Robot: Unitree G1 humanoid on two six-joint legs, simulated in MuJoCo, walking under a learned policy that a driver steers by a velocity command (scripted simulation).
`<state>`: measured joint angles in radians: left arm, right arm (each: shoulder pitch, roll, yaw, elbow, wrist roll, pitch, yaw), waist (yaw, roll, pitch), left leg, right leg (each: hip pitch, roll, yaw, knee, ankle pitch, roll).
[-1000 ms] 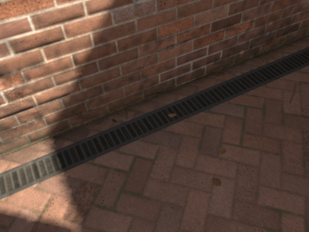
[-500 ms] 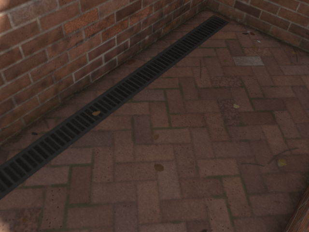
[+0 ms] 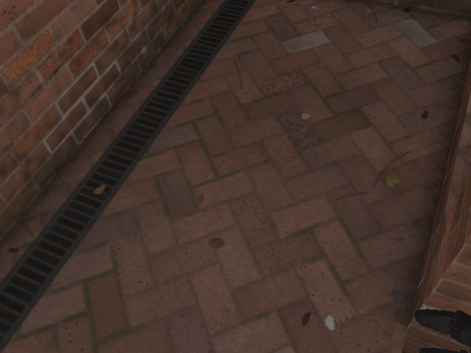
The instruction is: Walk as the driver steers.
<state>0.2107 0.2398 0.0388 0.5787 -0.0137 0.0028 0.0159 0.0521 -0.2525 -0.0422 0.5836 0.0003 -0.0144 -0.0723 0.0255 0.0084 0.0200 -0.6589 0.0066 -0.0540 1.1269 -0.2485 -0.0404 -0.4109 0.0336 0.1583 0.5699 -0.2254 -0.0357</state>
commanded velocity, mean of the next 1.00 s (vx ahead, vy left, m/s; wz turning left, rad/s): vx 0.10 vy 0.00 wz -0.14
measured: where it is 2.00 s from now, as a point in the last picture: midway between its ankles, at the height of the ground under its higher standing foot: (250, 287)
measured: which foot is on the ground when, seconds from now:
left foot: up 0.00-0.12, down 0.14-1.00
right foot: down 0.00-0.14, up 0.16-0.38, down 0.40-0.94, up 0.96-1.00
